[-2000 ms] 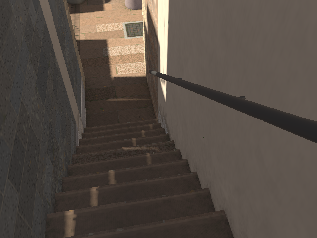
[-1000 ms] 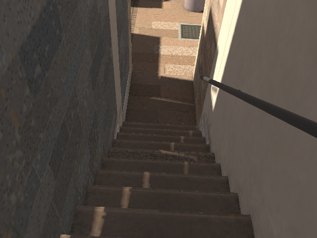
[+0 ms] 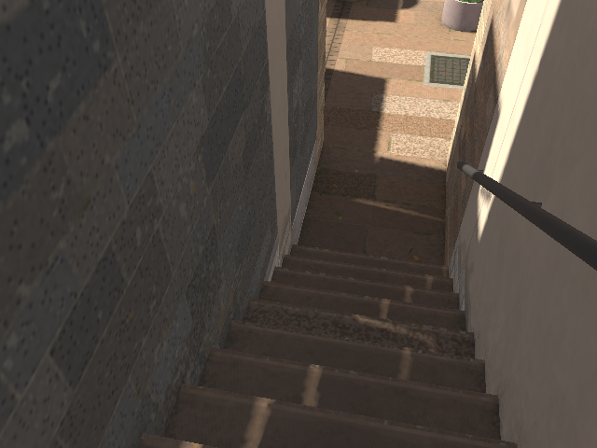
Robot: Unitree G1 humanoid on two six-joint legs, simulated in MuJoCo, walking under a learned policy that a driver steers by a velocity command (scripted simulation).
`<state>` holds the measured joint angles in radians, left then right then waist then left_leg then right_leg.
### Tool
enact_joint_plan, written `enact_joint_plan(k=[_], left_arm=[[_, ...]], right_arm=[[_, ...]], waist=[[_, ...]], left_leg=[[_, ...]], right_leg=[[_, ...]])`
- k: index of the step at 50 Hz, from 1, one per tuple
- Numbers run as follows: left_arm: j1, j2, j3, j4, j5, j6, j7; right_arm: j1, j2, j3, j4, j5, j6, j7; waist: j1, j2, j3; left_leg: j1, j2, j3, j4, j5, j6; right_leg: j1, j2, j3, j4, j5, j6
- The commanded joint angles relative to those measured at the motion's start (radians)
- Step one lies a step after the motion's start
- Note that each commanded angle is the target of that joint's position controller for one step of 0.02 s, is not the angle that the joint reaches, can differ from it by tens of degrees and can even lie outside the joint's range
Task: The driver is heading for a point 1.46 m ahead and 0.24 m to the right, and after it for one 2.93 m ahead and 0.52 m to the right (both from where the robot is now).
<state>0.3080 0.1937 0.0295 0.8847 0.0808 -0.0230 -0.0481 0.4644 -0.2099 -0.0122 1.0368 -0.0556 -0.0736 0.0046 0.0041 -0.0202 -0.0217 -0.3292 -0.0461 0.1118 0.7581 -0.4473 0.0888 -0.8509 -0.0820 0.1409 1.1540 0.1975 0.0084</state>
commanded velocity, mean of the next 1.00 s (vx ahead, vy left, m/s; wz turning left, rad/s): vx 0.50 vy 0.00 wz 0.00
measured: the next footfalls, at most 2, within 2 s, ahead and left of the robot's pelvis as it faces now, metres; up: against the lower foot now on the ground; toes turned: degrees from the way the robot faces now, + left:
right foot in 0.22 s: +0.20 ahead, -0.17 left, -0.19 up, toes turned -4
left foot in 0.80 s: +0.46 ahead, -0.05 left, -0.37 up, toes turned +3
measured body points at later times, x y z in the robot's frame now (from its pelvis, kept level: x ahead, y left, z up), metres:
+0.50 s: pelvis +0.22 -0.13 -0.20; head +0.21 -0.15 +0.25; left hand +0.15 +0.08 -0.34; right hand +0.26 -0.35 -0.36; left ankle +0.35 +0.02 -0.79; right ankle +0.16 -0.17 -0.89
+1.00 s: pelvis +0.46 -0.13 -0.37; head +0.46 -0.15 +0.08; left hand +0.53 +0.10 -0.50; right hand +0.38 -0.34 -0.53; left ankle +0.42 -0.05 -1.08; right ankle +0.59 -0.29 -0.98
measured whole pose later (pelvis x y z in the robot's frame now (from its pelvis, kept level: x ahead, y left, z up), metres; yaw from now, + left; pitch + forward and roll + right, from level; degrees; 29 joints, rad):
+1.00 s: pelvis +0.46 -0.13 -0.37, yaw -1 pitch +2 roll +3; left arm 0.29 0.18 0.01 0.93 0.08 -0.06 -0.09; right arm 0.50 -0.18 0.00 1.08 -0.07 -0.09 0.05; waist -0.01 0.00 -0.05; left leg -0.31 -0.07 0.11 0.73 -0.45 0.08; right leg -0.93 -0.11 0.08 1.30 0.16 -0.07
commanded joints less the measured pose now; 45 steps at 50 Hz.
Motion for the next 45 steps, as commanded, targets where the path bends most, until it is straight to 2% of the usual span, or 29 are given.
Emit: enact_joint_plan(k=[1, 2, 3, 4, 6, 9, 11, 12, 13, 14, 15, 16, 17, 18, 20, 24, 27, 31, 32, 33, 34, 37, 39, 40, 41, 42, 43, 44, 45], left_arm=[[0.14, 0.021, -0.014, 0.035, 0.051, -0.028, -0.08], [-0.028, 0.102, 0.036, -0.002, -0.076, -0.017, 0.004], [0.036, 0.073, -0.016, 0.002, 0.038, -0.013, -0.044], [-0.146, 0.078, 0.021, -0.031, -0.091, -0.007, 0.012], [-0.267, 0.073, -0.004, -0.076, -0.113, -0.003, 0.034], [-0.127, 0.147, 0.029, -0.021, -0.099, 0.004, 0.046], [0.229, 0.16, 0.055, 0.137, -0.074, -0.008, 0.059], [0.385, 0.226, 0.067, 0.196, -0.071, -0.018, 0.04], [0.366, 0.227, 0.066, 0.201, -0.091, -0.013, 0.029], [0.399, 0.194, 0.064, 0.189, -0.119, 0.0, 0.028], [0.425, 0.288, 0.082, 0.207, -0.117, 0.006, 0.04], [0.36, 0.243, 0.048, 0.182, 0.081, -0.039, -0.078], [0.261, 0.238, 0.054, 0.181, 0.083, -0.07, -0.102], [0.162, 0.07, 0.002, 0.165, 0.076, -0.096, -0.091], [0.051, -0.005, -0.023, 0.127, 0.013, -0.145, -0.038], [0.172, 0.172, -0.009, 0.149, 0.016, -0.131, -0.019], [0.541, -0.006, -0.036, 0.296, -0.001, -0.121, 0.038], [0.362, 0.012, -0.033, 0.159, -0.029, -0.077, -0.004], [0.256, 0.068, 0.009, 0.101, -0.189, -0.065, 0.066], [0.394, 0.01, -0.031, 0.144, -0.031, -0.076, 0.031], [0.421, 0.043, -0.02, 0.161, -0.015, -0.086, 0.029], [0.447, 0.041, -0.003, 0.178, -0.016, -0.068, 0.024], [0.332, 0.165, 0.016, 0.131, -0.016, -0.067, -0.019], [0.29, 0.11, 0.001, 0.143, 0.032, -0.065, -0.075], [0.216, 0.064, 0.047, 0.015, -0.154, -0.059, 0.057], [0.287, -0.052, -0.042, 0.01, -0.024, -0.083, -0.049], [0.191, -0.009, -0.022, -0.045, -0.044, -0.076, -0.076], [0.088, 0.051, 0.027, 0.007, -0.09, -0.047, 0.065], [0.192, -0.069, -0.061, 0.03, 0.022, -0.036, -0.011]], right_arm=[[-0.063, -0.073, 0.023, -0.069, -0.085, -0.084, 0.034], [-0.072, -0.107, -0.009, -0.054, 0.099, -0.029, 0.006], [-0.011, -0.082, 0.039, -0.033, -0.063, -0.063, 0.034], [-0.015, -0.117, -0.009, -0.058, 0.088, -0.017, 0.005], [0.017, -0.152, -0.02, -0.058, 0.065, 0.024, -0.014], [0.094, -0.132, -0.043, -0.034, 0.02, 0.037, -0.059], [0.081, -0.093, -0.044, -0.016, 0.013, 0.053, -0.072], [0.11, -0.041, -0.046, -0.003, 0.038, 0.047, -0.054], [0.225, 0.035, -0.025, -0.034, 0.048, 0.032, -0.047], [0.153, 0.012, -0.018, -0.061, 0.022, 0.024, -0.051], [0.005, 0.009, -0.019, -0.129, 0.03, 0.036, -0.045], [-0.037, -0.1, -0.024, -0.168, 0.033, -0.009, 0.042], [0.005, -0.093, -0.035, -0.135, 0.052, -0.034, 0.049], [0.029, -0.016, -0.008, -0.118, 0.03, -0.029, 0.049], [0.008, -0.037, -0.01, -0.091, -0.014, -0.022, 0.064], [-0.104, -0.081, -0.035, -0.073, 0.01, -0.042, 0.054], [-0.309, -0.031, -0.006, -0.13, 0.0, -0.031, 0.02], [-0.346, -0.06, -0.006, -0.105, -0.014, -0.021, 0.069], [-0.302, 0.053, 0.018, -0.081, 0.051, 0.007, 0.021], [-0.317, -0.082, -0.007, -0.099, -0.001, -0.014, 0.063], [-0.383, -0.112, -0.028, -0.139, 0.006, -0.02, 0.072], [-0.342, -0.135, -0.04, -0.141, 0.002, 0.008, 0.048], [0.079, -0.19, -0.079, 0.01, 0.039, -0.013, 0.046], [0.495, -0.191, -0.1, 0.113, -0.01, -0.006, 0.05], [0.129, -0.135, -0.042, -0.005, 0.062, 0.006, 0.044], [0.401, -0.258, -0.095, 0.07, -0.018, -0.017, 0.087], [0.221, -0.245, -0.095, 0.039, -0.033, -0.003, 0.088], [0.053, -0.142, -0.072, -0.032, 0.054, 0.024, 0.041], [-0.098, 0.035, 0.012, -0.041, -0.046, 0.015, 0.071]], waist=[[0.029, 0.045, 0.137], [0.033, 0.021, -0.008], [0.001, 0.112, 0.169], [-0.041, 0.069, 0.042], [-0.113, 0.131, 0.117], [-0.117, 0.151, 0.192], [0.045, -0.057, 0.041], [0.089, -0.209, -0.054], [-0.003, -0.304, -0.1], [0.057, -0.274, -0.049], [0.072, -0.31, -0.048], [0.083, -0.164, 0.053], [-0.011, -0.12, 0.108], [-0.089, -0.015, 0.126], [-0.095, -0.016, 0.109], [-0.067, -0.094, -0.016], [0.066, -0.024, -0.001], [-0.005, -0.024, 0.035], [-0.039, 0.037, -0.005], [0.013, 0.033, 0.118], [0.027, 0.006, 0.13], [0.031, -0.001, 0.106], [-0.145, 0.078, 0.061], [-0.304, 0.209, -0.095], [-0.097, 0.152, -0.134], [-0.181, 0.15, -0.374], [-0.118, 0.045, -0.072], [-0.033, -0.058, -0.033], [0.068, -0.141, 0.187]], left_leg=[[-0.515, 0.173, -0.133, -0.218, -0.098, 0.178], [-0.318, 0.195, -0.227, -0.17, 0.009, 0.118], [-0.434, 0.2, -0.146, -0.109, -0.143, 0.142], [-0.195, 0.204, -0.194, -0.081, 0.004, 0.088], [-0.074, 0.211, -0.181, 0.002, 0.057, 0.045], [-0.01, 0.21, -0.239, 0.228, 0.223, 0.089], [-0.048, 0.135, -0.193, 0.695, 0.216, 0.094], [-0.317, -0.01, -0.133, 1.101, -0.234, 0.069], [-0.651, -0.004, -0.147, 1.278, -0.511, 0.068], [-0.829, 0.01, -0.15, 1.333, -0.412, 0.091], [-0.97, 0.029, -0.139, 1.329, -0.29, 0.073], [-1.054, 0.09, -0.223, 1.404, 0.036, 0.045], [-1.037, 0.142, -0.236, 1.368, 0.178, 0.052], [-0.981, 0.193, -0.296, 1.203, 0.452, 0.056], [-0.74, 0.168, -0.209, 0.799, 0.662, 0.05], [-0.597, 0.117, -0.135, 0.732, 0.472, -0.091], [-1.117, 0.17, -0.295, 0.233, 0.623, -0.126], [-0.373, 0.081, -0.085, 0.16, 0.974, -0.056], [-0.129, 0.031, -0.108, 0.058, 0.927, -0.065], [-0.204, 0.061, -0.056, 0.087, 0.919, -0.063], [-0.25, 0.069, -0.057, 0.022, 0.804, -0.053], [-0.128, 0.04, -0.013, -0.301, 0.552, -0.019], [0.409, 0.035, 0.019, -0.504, 0.619, 0.01], [0.913, 0.219, -0.181, -0.26, 0.783, 0.201], [0.974, 0.44, -0.344, -0.004, 1.424, 0.158], [1.119, 0.543, -0.572, -0.071, 1.262, 0.451], [0.75, 0.584, -0.639, -0.208, 0.739, 0.371], [0.51, 0.514, -0.465, -0.259, 0.276, 0.291], [-0.046, 0.357, -0.348, -0.392, 0.326, 0.186]], right_leg=[[0.397, -0.01, -0.087, -0.259, 0.424, -0.029], [0.461, 0.059, -0.135, -0.279, 0.37, 0.01], [0.426, -0.026, -0.074, -0.358, 0.332, 0.002], [0.423, 0.07, -0.155, -0.477, 0.327, 0.013], [0.391, 0.011, -0.118, -0.645, 0.318, -0.01], [0.513, -0.058, -0.093, -0.826, 0.127, -0.056], [0.844, -0.019, -0.2, -0.887, 0.115, -0.093], [1.107, -0.085, -0.128, -0.604, 0.403, -0.126], [1.259, -0.153, -0.032, -0.36, 0.275, -0.091], [1.197, -0.215, 0.075, -0.448, 0.131, -0.074], [1.125, -0.369, 0.326, -0.711, -0.533, -0.208], [0.858, -0.282, 0.411, -0.768, -0.715, -0.154], [0.701, -0.299, 0.376, -0.734, -0.6, -0.162], [0.509, -0.223, 0.26, -0.672, -0.508, -0.128], [0.229, -0.055, -0.014, -0.658, -0.463, -0.065], [0.255, -0.109, 0.071, -0.552, 0.051, -0.128], [0.893, -0.148, 0.224, -0.367, 0.019, -0.099], [0.165, 0.005, 0.029, -0.367, -0.135, -0.068], [0.274, 0.009, 0.018, -0.332, -0.305, -0.088], [0.078, 0.022, -0.001, -0.283, -0.321, -0.047], [0.223, -0.001, 0.032, -0.25, -0.27, -0.045], [0.462, 0.026, 0.081, -0.058, -0.025, -0.04], [0.284, 0.057, 0.075, 0.298, 0.126, -0.037], [-0.103, 0.145, 0.084, 0.878, -0.462, 0.023], [-0.446, 0.167, -0.146, 1.006, -1.151, -0.078], [-0.538, 0.15, 0.027, 1.15, -1.087, -0.013], [-0.691, 0.059, 0.07, 0.973, -0.86, -0.018], [-0.52, 0.069, 0.005, 0.772, -0.949, -0.077], [-0.323, -0.056, 0.046, 0.434, -0.358, -0.128]])
Keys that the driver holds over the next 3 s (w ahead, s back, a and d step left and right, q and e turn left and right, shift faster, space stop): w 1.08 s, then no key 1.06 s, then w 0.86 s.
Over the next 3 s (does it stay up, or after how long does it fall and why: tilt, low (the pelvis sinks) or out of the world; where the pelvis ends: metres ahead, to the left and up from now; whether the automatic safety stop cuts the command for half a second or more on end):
stays up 0.98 -0.07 -0.76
